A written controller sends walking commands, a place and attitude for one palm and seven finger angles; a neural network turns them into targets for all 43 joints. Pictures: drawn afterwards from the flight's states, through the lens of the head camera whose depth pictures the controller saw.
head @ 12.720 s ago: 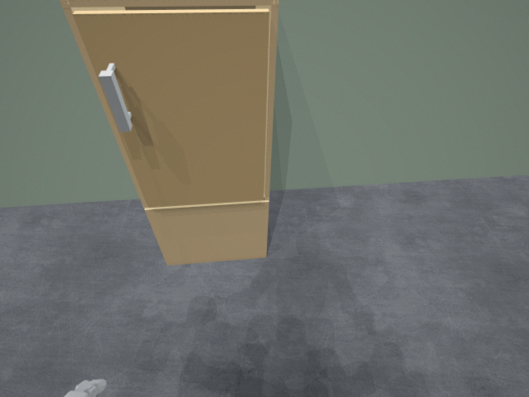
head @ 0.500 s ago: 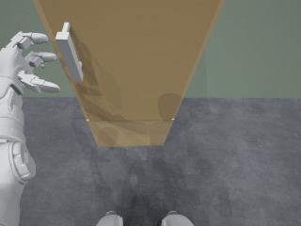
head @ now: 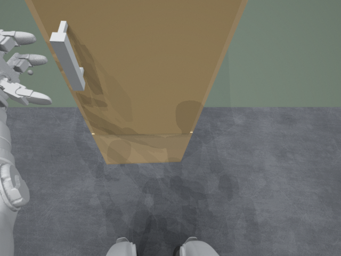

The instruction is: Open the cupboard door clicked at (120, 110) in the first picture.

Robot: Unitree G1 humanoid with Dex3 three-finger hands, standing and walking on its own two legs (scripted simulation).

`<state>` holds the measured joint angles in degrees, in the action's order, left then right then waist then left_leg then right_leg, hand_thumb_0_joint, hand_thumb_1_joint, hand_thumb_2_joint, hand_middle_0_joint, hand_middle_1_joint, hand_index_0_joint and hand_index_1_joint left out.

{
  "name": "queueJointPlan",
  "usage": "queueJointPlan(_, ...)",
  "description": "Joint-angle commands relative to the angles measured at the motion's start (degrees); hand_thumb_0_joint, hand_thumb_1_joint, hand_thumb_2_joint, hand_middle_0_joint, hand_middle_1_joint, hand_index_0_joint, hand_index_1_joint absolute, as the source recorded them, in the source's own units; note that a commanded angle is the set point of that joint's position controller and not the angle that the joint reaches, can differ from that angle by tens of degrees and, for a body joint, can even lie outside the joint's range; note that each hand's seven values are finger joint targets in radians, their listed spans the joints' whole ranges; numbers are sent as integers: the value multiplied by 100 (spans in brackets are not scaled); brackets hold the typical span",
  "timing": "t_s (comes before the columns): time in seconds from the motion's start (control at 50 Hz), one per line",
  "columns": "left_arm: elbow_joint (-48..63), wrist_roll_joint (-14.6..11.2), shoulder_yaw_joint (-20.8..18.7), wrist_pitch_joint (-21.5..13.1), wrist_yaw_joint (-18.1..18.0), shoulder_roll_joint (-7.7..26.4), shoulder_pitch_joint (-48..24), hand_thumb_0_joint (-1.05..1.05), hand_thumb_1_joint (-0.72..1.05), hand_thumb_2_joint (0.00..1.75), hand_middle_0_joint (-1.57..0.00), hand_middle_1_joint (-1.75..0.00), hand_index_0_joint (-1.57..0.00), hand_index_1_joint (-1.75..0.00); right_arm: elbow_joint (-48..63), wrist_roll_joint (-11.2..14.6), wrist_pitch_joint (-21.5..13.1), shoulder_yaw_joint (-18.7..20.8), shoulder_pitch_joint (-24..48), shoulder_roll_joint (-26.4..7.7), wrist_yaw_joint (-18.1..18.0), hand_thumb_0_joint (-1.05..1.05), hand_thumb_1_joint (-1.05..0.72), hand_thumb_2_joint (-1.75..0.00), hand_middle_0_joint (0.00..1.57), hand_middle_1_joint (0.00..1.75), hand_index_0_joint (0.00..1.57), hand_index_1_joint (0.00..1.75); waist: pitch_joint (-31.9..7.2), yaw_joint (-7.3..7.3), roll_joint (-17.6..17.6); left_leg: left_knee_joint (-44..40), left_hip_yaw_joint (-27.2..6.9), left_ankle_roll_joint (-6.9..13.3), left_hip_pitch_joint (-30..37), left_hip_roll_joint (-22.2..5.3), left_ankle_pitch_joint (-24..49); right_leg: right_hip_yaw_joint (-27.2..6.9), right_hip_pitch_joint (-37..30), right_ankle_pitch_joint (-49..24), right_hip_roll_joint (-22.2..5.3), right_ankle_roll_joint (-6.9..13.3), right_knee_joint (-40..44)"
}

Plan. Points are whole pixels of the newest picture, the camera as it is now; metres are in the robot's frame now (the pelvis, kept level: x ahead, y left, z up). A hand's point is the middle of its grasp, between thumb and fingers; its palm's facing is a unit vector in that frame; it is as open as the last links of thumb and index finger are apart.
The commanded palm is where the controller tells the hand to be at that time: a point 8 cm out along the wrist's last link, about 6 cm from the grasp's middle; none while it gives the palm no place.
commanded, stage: slide the fingers in behind the handle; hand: left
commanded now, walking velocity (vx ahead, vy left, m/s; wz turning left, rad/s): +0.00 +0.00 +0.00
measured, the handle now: (71, 58) +0.53 +0.20 +0.11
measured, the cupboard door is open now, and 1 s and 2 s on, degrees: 0 0 0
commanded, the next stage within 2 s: close the thumb around the handle in 1.64 s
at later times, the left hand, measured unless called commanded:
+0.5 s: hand (48, 73) +0.49 +0.23 +0.11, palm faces +0.00 -1.00 +0.00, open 14.0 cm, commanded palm +0.46 +0.27 +0.11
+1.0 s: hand (65, 74) +0.49 +0.20 +0.11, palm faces +0.00 -1.00 -0.01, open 14.0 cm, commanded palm +0.46 +0.24 +0.11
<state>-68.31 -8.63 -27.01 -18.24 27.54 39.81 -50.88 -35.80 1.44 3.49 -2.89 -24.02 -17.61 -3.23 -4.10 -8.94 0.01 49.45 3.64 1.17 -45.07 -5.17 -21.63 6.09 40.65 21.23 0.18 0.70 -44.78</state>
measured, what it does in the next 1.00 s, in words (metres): stands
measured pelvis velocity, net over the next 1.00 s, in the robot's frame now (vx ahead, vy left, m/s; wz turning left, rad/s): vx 0.00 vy -0.01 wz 0.01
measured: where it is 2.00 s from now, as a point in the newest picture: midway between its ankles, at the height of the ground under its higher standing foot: outside the picture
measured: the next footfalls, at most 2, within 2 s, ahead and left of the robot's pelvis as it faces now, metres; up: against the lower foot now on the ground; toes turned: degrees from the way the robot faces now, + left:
none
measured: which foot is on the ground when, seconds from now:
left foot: down 0.00-1.00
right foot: down 0.00-1.00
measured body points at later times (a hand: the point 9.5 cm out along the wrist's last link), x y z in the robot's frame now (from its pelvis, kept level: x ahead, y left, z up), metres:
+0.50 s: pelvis +0.01 +0.00 +0.00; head +0.10 +0.02 +0.44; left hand +0.48 +0.29 +0.11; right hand +0.03 -0.27 -0.11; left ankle +0.02 +0.10 -0.70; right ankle +0.00 -0.12 -0.70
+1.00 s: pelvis +0.00 -0.01 +0.00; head +0.09 +0.01 +0.44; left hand +0.48 +0.25 +0.11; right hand +0.02 -0.27 -0.11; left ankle +0.02 +0.10 -0.70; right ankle +0.00 -0.12 -0.70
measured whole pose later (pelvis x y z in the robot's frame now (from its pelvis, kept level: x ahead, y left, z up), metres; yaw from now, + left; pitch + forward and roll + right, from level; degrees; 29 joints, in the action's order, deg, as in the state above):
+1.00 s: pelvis +0.00 -0.01 +0.00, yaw +0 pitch +15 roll -2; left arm -66.5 -7.3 -21.4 -17.9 17.5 29.9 -50.1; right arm -36.0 1.3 2.4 -2.5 -22.8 -16.2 -1.7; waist -4.4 -8.5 0.9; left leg 48.4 3.7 0.8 -42.2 -4.7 -21.3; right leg 5.8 38.5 21.7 -0.2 1.0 -45.1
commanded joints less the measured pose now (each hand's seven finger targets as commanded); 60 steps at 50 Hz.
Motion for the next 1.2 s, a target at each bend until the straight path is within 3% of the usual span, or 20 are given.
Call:
queueJointPlan(0.0, 1210, -108, -69, -240, -18, 1557, -2477, 0, -50, 30, -30, -120, -30, -120, 278, -16, -116, 407, -755, -1008, -54, 0, -90, -90, 20, 30, 20, 30, -2473, -23, 1199, -395, -544, 91, 2446, 281, 2086, -370, -335, -1689, 286, 18, 431)
queueJointPlan(0.04, 1072, -68, 123, -104, -83, 1327, -2421, 0, -50, 30, -30, -120, -30, -120, 323, -11, -111, 400, -720, -995, -45, 0, -90, -90, 20, 30, 20, 30, -2203, -67, 1059, -455, -553, 93, 2302, 284, 1875, -337, -241, -1519, 277, 1, 462)
queueJointPlan(0.1, 1212, -81, -73, -93, -215, 1458, -2340, 0, -50, 30, -30, -120, -30, -120, 383, -27, -114, 415, -745, -1007, -37, 0, -90, -90, 20, 30, 20, 30, -2463, 16, 772, -435, -538, 105, 2294, 292, 2125, -344, -549, -1818, 283, -3, 410)
queueJointPlan(0.14, 1386, -109, 35, -143, -265, 1256, -2448, 0, -50, 30, -30, -120, -30, -120, 397, -35, -125, 420, -725, -977, -10, 0, -90, -90, 20, 30, 20, 30, -2513, -21, 812, -421, -523, 100, 2387, 284, 2230, -346, -538, -1912, 288, -8, 405)
queueJointPlan(0.2, 1592, -136, -110, -297, -339, 1282, -2300, 0, -50, 30, -30, -120, -30, -120, 430, -47, -126, 441, -703, -949, 29, 0, -90, -90, 20, 30, 20, 30, -2753, 96, 888, -378, -525, 73, 2568, 281, 2598, -355, -687, -2177, 298, 4, 327)
queueJointPlan(0.32, 1343, -75, 100, -176, -462, 958, -2148, 0, -50, 30, -30, -120, -30, -120, 447, -20, -93, 426, -607, -907, 57, 0, -90, -90, 20, 30, 20, 30, -2262, 57, 725, -446, -446, 99, 2234, 304, 2210, -360, -667, -2033, 280, -9, 398)
queueJointPlan(0.38, 1607, -72, -65, -251, -523, 1151, -2243, 0, -50, 30, -30, -120, -30, -120, 459, -39, -96, 430, -622, -913, 51, 0, -90, -90, 20, 30, 20, 30, -2554, 112, 767, -447, -463, 94, 2344, 315, 2334, -377, -843, -2155, 273, 2, 359)
queueJointPlan(0.48, 1809, -136, 192, -430, -574, 705, -2349, 0, -50, 30, -30, -120, -30, -120, 388, -40, -144, 443, -565, -853, 76, 0, -90, -90, 20, 30, 20, 30, -2596, 76, 996, -419, -511, 54, 2644, 289, 2484, -355, -666, -2109, 293, 23, 352)
queueJointPlan(0.5, 1660, -143, 211, -400, -592, 633, -2266, 0, -50, 30, -30, -120, -30, -120, 367, -43, -144, 442, -579, -856, 84, 0, -90, -90, 20, 30, 20, 30, -2511, 50, 820, -430, -514, 66, 2582, 294, 2354, -343, -633, -2024, 295, 16, 383)
queueJointPlan(0.56, 1364, -130, 225, -278, -630, 611, -2221, 0, -50, 30, -30, -120, -30, -120, 345, -30, -142, 439, -586, -876, 65, 0, -90, -90, 20, 30, 20, 30, -2210, 19, 563, -480, -463, 110, 2218, 333, 2023, -360, -731, -1929, 279, 11, 426)
queueJointPlan(0.68, 1556, -49, 91, -333, -789, 802, -2345, 0, -50, 30, -30, -120, -30, -120, 378, -48, -175, 444, -585, -872, 77, 0, -90, -90, 20, 30, 20, 30, -2455, 97, 646, -495, -467, 97, 2235, 339, 2000, -398, -846, -1941, 257, 3, 390)
queueJointPlan(0.74, 1726, -53, 294, -436, -848, 525, -2441, 0, -50, 30, -30, -120, -30, -120, 375, -40, -205, 450, -531, -828, 98, 0, -90, -90, 20, 30, 20, 30, -2442, 63, 777, -500, -452, 80, 2335, 339, 1951, -401, -777, -1881, 261, 7, 412)
queueJointPlan(0.76, 1763, -96, 281, -479, -874, 470, -2464, 0, -50, 30, -30, -120, -30, -120, 370, -53, -214, 455, -568, -825, 106, 0, -90, -90, 20, 30, 20, 30, -2484, 46, 610, -489, -471, 101, 2334, 347, 2011, -385, -853, -1937, 278, 15, 401)
queueJointPlan(0.78, 1711, -51, 153, -481, -890, 640, -2326, 0, -50, 30, -30, -120, -30, -120, 374, -39, -208, 468, -561, -844, 108, 0, -90, -90, 20, 30, 20, 30, -2556, 127, 688, -497, -458, 86, 2324, 343, 2015, -404, -897, -1954, 272, 14, 391)
queueJointPlan(0.8, 1673, -50, 296, -452, -896, 459, -2326, 0, -50, 30, -30, -120, -30, -120, 377, -31, -206, 457, -526, -823, 109, 0, -90, -90, 20, 30, 20, 30, -2492, 64, 668, -509, -445, 88, 2307, 346, 1946, -402, -851, -1928, 271, 2, 408)
queueJointPlan(0.86, 1348, -22, 291, -341, -941, 504, -2437, 0, -50, 30, -30, -120, -30, -120, 346, -29, -215, 432, -544, -847, 88, 0, -90, -90, 20, 30, 20, 30, -2052, -2, 460, -544, -414, 128, 1900, 374, 1534, -429, -850, -1683, 249, -5, 483)
queueJointPlan(1.0, 1652, -21, 367, -488, -1037, 347, -2619, 0, -50, 30, -30, -120, -30, -120, 312, -49, -301, 453, -569, -807, 109, 0, -90, -90, 20, 30, 20, 30, -2615, 13, 725, -489, -439, 93, 2299, 367, 1793, -445, -837, -1832, 260, -1, 432)
queueJointPlan(1.06, 1527, -36, 357, -504, -1051, 290, -2564, 0, -50, 30, -30, -120, -30, -120, 284, -59, -309, 454, -610, -809, 115, 0, -90, -90, 20, 30, 20, 30, -2503, 24, 562, -496, -470, 101, 2225, 371, 1828, -403, -861, -1854, 274, 13, 398)
queueJointPlan(1.1, 1538, 5, 564, -442, -1064, 42, -2479, 0, -50, 30, -30, -120, -30, -120, 301, -43, -304, 461, -549, -780, 139, 0, -90, -90, 20, 30, 20, 30, -2480, 11, 733, -503, -427, 86, 2282, 371, 1812, -400, -745, -1841, 259, 0, 421)
queueJointPlan(1.18, 1238, 44, 488, -294, -1178, 156, -2501, 0, -50, 30, -30, -120, -30, -120, 289, -41, -284, 445, -565, -806, 120, 0, -90, -90, 20, 30, 20, 30, -2078, -32, 401, -557, -387, 127, 1868, 388, 1467, -439, -792, -1679, 240, -28, 499)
